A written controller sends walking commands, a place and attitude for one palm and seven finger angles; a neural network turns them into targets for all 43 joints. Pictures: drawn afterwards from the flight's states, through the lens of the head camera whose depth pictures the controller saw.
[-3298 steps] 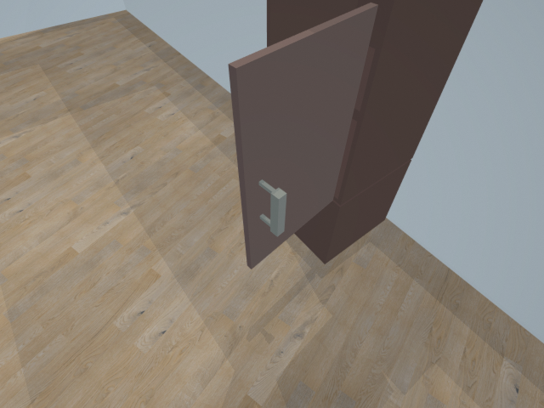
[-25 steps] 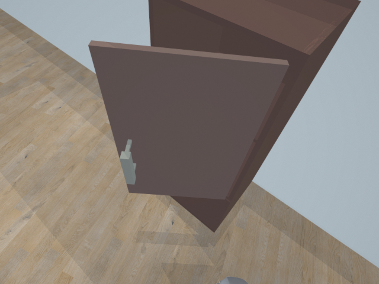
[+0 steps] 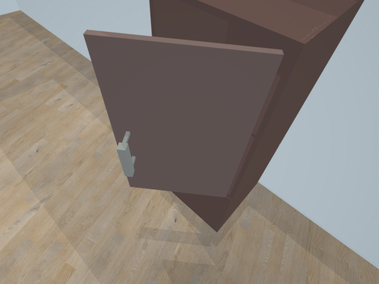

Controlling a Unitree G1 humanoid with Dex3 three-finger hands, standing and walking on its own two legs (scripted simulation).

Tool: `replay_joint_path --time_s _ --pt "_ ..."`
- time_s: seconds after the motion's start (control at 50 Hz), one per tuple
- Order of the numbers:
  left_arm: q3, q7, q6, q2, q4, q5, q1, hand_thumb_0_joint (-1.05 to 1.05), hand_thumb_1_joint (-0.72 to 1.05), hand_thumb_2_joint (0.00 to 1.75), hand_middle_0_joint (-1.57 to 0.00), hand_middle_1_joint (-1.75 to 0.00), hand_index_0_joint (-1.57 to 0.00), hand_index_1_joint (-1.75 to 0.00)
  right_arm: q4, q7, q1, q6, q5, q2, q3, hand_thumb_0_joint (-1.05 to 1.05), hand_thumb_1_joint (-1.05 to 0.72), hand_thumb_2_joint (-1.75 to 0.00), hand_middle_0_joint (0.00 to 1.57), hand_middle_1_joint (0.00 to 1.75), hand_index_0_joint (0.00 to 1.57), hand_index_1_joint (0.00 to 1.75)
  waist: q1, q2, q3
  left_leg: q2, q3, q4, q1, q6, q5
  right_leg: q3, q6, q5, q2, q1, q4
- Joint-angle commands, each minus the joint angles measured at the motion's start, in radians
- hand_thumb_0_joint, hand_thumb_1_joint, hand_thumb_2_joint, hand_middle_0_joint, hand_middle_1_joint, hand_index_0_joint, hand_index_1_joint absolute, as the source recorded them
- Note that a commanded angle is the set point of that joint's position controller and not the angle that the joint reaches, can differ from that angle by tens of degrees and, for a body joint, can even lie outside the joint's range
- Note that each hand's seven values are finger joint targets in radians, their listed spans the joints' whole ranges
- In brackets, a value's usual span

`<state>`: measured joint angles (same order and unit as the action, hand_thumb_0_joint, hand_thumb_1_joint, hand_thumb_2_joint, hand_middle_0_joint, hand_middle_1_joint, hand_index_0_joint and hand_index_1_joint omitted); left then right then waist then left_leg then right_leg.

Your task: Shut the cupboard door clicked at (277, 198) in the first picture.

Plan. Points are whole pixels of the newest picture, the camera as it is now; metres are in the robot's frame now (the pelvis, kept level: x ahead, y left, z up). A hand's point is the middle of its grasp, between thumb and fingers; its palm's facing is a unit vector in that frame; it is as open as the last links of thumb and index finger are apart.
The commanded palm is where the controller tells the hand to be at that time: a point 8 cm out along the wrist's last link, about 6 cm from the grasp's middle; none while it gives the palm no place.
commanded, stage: come to a stop and stand still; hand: left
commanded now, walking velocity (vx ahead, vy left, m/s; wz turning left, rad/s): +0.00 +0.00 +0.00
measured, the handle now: (128, 154) +0.45 +0.21 -0.07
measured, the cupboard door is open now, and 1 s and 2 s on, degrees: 37 37 37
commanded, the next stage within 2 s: look again from close up in 0.40 s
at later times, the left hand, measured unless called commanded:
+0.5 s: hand out of the picture -0.01 +0.18 -0.16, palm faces +0.03 -0.98 -0.20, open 7.3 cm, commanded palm none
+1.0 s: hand out of the picture +0.01 +0.19 -0.17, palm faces -0.01 -0.98 -0.20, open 7.3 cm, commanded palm none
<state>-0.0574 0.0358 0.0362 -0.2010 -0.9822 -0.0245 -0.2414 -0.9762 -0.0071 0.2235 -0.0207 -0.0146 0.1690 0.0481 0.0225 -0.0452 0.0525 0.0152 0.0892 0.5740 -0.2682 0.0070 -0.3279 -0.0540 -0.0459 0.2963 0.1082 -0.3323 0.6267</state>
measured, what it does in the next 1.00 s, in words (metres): steps on the spot: right foot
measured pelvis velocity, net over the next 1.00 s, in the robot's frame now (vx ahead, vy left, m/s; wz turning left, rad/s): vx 0.00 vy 0.02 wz -0.02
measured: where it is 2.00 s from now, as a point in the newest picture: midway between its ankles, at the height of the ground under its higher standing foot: outside the picture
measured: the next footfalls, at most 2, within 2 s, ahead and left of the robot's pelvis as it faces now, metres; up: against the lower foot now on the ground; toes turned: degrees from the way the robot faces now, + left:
right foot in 0.32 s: -0.02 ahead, -0.10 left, +0.00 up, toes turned -3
right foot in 1.30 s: +0.07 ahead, -0.07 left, +0.00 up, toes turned +1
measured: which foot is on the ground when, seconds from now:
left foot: down 0.00-1.00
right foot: down 0.00-0.00, up 0.02-0.30, down 0.32-1.00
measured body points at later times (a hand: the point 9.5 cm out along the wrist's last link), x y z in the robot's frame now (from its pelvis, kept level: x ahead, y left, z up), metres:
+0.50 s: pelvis -0.02 +0.01 +0.02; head -0.01 +0.01 +0.47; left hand -0.01 +0.23 -0.14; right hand -0.01 -0.21 -0.15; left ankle +0.00 +0.09 -0.73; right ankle -0.06 -0.09 -0.73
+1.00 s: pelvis +0.00 +0.02 +0.01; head +0.02 +0.02 +0.46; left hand +0.01 +0.24 -0.15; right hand +0.00 -0.20 -0.15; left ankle +0.00 +0.09 -0.73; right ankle -0.06 -0.09 -0.73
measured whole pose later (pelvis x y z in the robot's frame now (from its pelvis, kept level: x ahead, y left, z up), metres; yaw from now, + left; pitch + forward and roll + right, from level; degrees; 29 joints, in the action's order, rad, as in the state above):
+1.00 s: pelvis +0.00 +0.02 +0.01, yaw -1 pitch +0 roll +0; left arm 0.02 0.05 -0.02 -0.15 -1.07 -0.01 -0.29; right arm -1.10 -0.03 0.28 0.02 -0.01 0.16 -0.03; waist 0.00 0.00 0.04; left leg 0.04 0.12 0.49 -0.22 0.08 -0.27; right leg -0.04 0.00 0.35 0.02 -0.13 0.48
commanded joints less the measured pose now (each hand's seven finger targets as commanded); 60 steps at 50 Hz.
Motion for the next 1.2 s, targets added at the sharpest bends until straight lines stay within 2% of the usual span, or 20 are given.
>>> replay_joint_path --time_s 0.0,0.02,0.08,0.22,0.26,0.32,0.36,0.46,0.48,0.5,0.54,0.7,1.04,1.06,1.08,1.1,1.12,1.14,1.16,1.18 --pt "-0.011 0.003 0.000 -0.045 0.081 0.006 0.016 0.00 0.90 0.90 -0.20 -0.30 -0.20 -0.30 0.045 -0.017 0.081 0.011 -0.021 0.145 0.019 0.00 -0.90 -0.90 0.20 0.30 0.20 0.30 -0.026 0.246 0.000 -0.324 -0.314 -0.328 -0.045 0.188 0.289 0.038 0.046 0.248 -0.051 -0.080 0.298" --pt "-0.009 0.003 0.004 -0.026 0.057 -0.001 -0.002 0.00 0.90 0.90 -0.20 -0.30 -0.20 -0.30 0.039 -0.024 0.050 0.022 -0.021 0.118 0.010 0.00 -0.90 -0.90 0.20 0.30 0.20 0.30 -0.010 0.304 -0.016 -0.303 -0.323 -0.344 -0.041 0.187 0.320 0.059 0.050 0.238 -0.048 -0.083 0.351" --pt "-0.007 -0.005 0.001 -0.027 0.007 -0.002 -0.031 0.00 0.90 0.90 -0.20 -0.30 -0.20 -0.30 0.039 -0.030 0.018 0.029 -0.014 0.094 -0.006 0.00 -0.90 -0.90 0.20 0.30 0.20 0.30 0.003 0.168 -0.032 -0.233 -0.218 -0.308 0.022 0.162 0.379 0.055 0.043 0.127 -0.048 -0.072 0.376" --pt "0.021 0.000 -0.014 0.009 -0.019 0.003 -0.037 0.00 0.90 0.90 -0.20 -0.30 -0.20 -0.30 -0.017 -0.037 0.090 0.032 -0.013 0.099 -0.003 0.00 -0.90 -0.90 0.20 0.30 0.20 0.30 -0.025 0.122 -0.057 -0.246 -0.245 -0.273 0.158 0.182 0.462 0.022 0.037 0.140 -0.052 0.039 -0.027" --pt "0.023 0.005 -0.026 0.010 -0.048 0.004 -0.092 0.00 0.90 0.90 -0.20 -0.30 -0.20 -0.30 -0.027 -0.035 0.082 0.034 -0.004 0.097 -0.007 0.00 -0.90 -0.90 0.20 0.30 0.20 0.30 0.002 0.076 -0.091 -0.211 -0.219 -0.224 0.121 0.133 0.412 0.029 0.037 -0.039 -0.046 0.170 -0.221" --pt "0.027 0.010 -0.045 -0.047 -0.066 0.005 -0.087 0.00 0.90 0.90 -0.20 -0.30 -0.20 -0.30 -0.036 -0.025 0.071 0.036 0.008 0.045 -0.021 0.00 -0.90 -0.90 0.20 0.30 0.20 0.30 -0.022 -0.032 -0.045 -0.095 -0.120 -0.195 0.035 0.027 0.197 0.178 0.108 -0.259 0.105 0.208 -0.295" --pt "0.032 0.009 -0.056 -0.038 -0.074 0.010 -0.072 0.00 0.90 0.90 -0.20 -0.30 -0.20 -0.30 -0.065 -0.024 0.076 0.030 -0.001 0.047 -0.023 0.00 -0.90 -0.90 0.20 0.30 0.20 0.30 -0.035 -0.122 -0.048 -0.088 -0.105 -0.191 0.108 0.015 0.226 0.162 0.121 -0.299 0.079 0.158 -0.271" --pt "0.043 0.010 -0.048 -0.016 -0.088 0.014 -0.088 0.00 0.90 0.90 -0.20 -0.30 -0.20 -0.30 -0.114 -0.025 0.093 0.034 0.002 0.055 -0.036 0.00 -0.90 -0.90 0.20 0.30 0.20 0.30 -0.021 0.002 0.018 -0.119 -0.135 -0.248 0.120 0.032 0.252 0.113 0.087 -0.132 0.022 0.127 -0.290" --pt "0.055 0.043 -0.077 -0.045 -0.099 -0.007 -0.173 0.00 0.90 0.90 -0.20 -0.30 -0.20 -0.30 -0.031 -0.010 0.019 0.048 0.007 0.120 -0.036 0.00 -0.90 -0.90 0.20 0.30 0.20 0.30 0.006 -0.044 0.075 -0.131 -0.130 -0.069 0.043 0.018 0.281 0.142 0.070 -0.278 0.024 0.076 -0.298" --pt "0.052 0.034 -0.078 -0.069 -0.047 0.005 -0.106 0.00 0.90 0.90 -0.20 -0.30 -0.20 -0.30 -0.017 -0.004 0.077 0.036 0.001 0.086 -0.035 0.00 -0.90 -0.90 0.20 0.30 0.20 0.30 -0.051 0.019 0.044 -0.104 -0.129 -0.100 0.043 0.015 0.053 0.169 0.110 0.057 0.053 0.030 -0.324" --pt "0.051 0.022 -0.087 -0.078 -0.036 0.012 -0.084 0.00 0.90 0.90 -0.20 -0.30 -0.20 -0.30 -0.039 -0.003 0.098 0.036 -0.008 0.071 -0.039 0.00 -0.90 -0.90 0.20 0.30 0.20 0.30 -0.054 0.157 0.045 -0.090 -0.130 -0.127 0.036 0.024 0.075 0.162 0.138 0.056 0.027 0.044 -0.296" --pt "0.066 0.012 -0.072 -0.030 -0.042 0.014 -0.106 0.00 0.90 0.90 -0.20 -0.30 -0.20 -0.30 -0.029 -0.009 0.122 0.047 -0.003 0.085 -0.049 0.00 -0.90 -0.90 0.20 0.30 0.20 0.30 -0.033 0.001 0.024 -0.106 -0.159 -0.179 0.006 0.055 0.086 0.121 0.115 0.029 -0.021 0.085 -0.233" --pt "0.063 0.015 -0.058 -0.055 -0.074 0.015 -0.117 0.00 0.90 0.90 -0.20 -0.30 -0.20 -0.30 -0.098 -0.025 0.092 0.062 0.003 0.099 -0.053 0.00 -0.90 -0.90 0.20 0.30 0.20 0.30 -0.018 0.043 -0.003 -0.124 -0.141 -0.186 0.108 0.064 0.371 0.101 0.085 -0.170 -0.010 0.147 -0.218" --pt "0.061 0.049 -0.075 -0.056 -0.089 -0.003 -0.162 0.00 0.90 0.90 -0.20 -0.30 -0.20 -0.30 -0.036 -0.022 0.054 0.059 0.012 0.130 -0.047 0.00 -0.90 -0.90 0.20 0.30 0.20 0.30 -0.015 0.039 0.008 -0.152 -0.150 -0.015 0.092 0.036 0.653 0.123 0.065 -0.394 0.011 0.092 -0.217" --pt "-0.357 0.090 -0.337 -0.626 1.611 0.118 0.693 0.00 0.90 0.90 -0.20 -0.30 -0.20 -0.30 0.229 -0.089 0.203 0.271 0.044 0.359 0.021 0.00 -0.90 -0.90 0.20 0.30 0.20 0.30 -0.207 0.172 -0.403 -0.126 -0.259 0.022 0.506 0.002 0.821 -0.051 0.050 -0.441 -0.106 -0.016 0.130" --pt "0.051 0.103 -0.257 -0.136 1.249 0.134 -0.083 0.00 0.90 0.90 -0.22 -0.32 -0.22 -0.32 0.197 -0.118 0.102 0.384 0.111 0.222 -0.083 0.00 -0.90 -0.90 0.20 0.30 0.20 0.30 -0.087 0.519 -0.510 -0.167 -0.317 -0.021 0.646 -0.037 0.813 -0.033 0.054 0.029 -0.136 -0.138 0.427" --pt "0.017 0.145 -0.204 -0.091 1.230 0.181 -0.116 0.00 0.90 0.90 -0.24 -0.34 -0.24 -0.34 0.148 -0.121 0.072 0.400 0.091 0.226 -0.052 0.00 -0.90 -0.90 0.20 0.30 0.20 0.30 -0.039 0.459 -0.490 -0.142 -0.308 -0.095 0.482 -0.099 0.795 -0.002 0.070 0.082 -0.119 -0.077 0.525" --pt "0.198 0.119 -0.074 0.180 0.927 0.169 -0.347 0.00 0.90 0.90 -0.25 -0.36 -0.25 -0.36 0.145 -0.069 0.054 0.394 0.082 0.148 -0.049 0.00 -0.90 -0.90 0.20 0.30 0.20 0.30 -0.064 0.280 -0.289 -0.135 -0.276 -0.221 0.215 -0.078 0.652 0.004 0.064 0.106 -0.106 -0.142 0.467" --pt "0.221 0.098 -0.097 0.145 1.163 0.180 -0.090 0.00 0.90 0.90 -0.27 -0.38 -0.27 -0.38 0.244 -0.015 0.067 0.400 0.063 0.197 -0.001 0.00 -0.90 -0.90 0.20 0.30 0.20 0.30 -0.078 0.205 -0.165 -0.113 -0.238 -0.179 0.152 -0.049 0.551 0.002 0.064 0.082 -0.089 -0.218 0.318" --pt "0.184 0.074 -0.127 0.115 1.137 0.181 -0.087 0.00 0.90 0.90 -0.29 -0.40 -0.29 -0.40 0.289 -0.004 0.041 0.411 0.054 0.199 0.022 0.00 -0.90 -0.90 0.20 0.30 0.20 0.30 -0.082 0.139 -0.108 -0.098 -0.220 -0.100 0.062 -0.048 0.451 -0.016 0.069 0.108 -0.083 -0.244 0.239"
